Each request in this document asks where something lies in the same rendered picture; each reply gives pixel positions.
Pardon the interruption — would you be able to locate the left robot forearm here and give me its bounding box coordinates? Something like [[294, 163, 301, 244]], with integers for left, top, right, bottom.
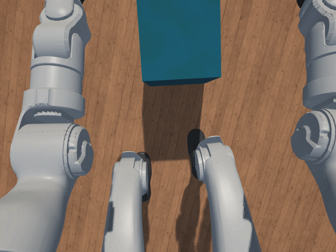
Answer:
[[10, 0, 91, 171]]

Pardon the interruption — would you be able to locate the right robot forearm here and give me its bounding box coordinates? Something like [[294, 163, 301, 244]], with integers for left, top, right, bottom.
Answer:
[[298, 0, 336, 110]]

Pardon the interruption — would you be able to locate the left robot upper arm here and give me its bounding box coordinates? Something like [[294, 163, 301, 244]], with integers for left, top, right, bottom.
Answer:
[[0, 123, 94, 252]]

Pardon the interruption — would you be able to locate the carton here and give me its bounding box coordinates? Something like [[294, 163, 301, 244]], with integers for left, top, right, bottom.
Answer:
[[136, 0, 221, 87]]

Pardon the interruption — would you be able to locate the right robot upper arm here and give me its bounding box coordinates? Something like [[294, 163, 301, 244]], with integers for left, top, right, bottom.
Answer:
[[291, 108, 336, 233]]

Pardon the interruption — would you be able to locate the left robot thigh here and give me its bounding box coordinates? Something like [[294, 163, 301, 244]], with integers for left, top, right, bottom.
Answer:
[[101, 157, 148, 252]]

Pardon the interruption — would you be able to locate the left robot shin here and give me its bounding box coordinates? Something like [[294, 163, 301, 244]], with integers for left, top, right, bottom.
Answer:
[[112, 151, 147, 195]]

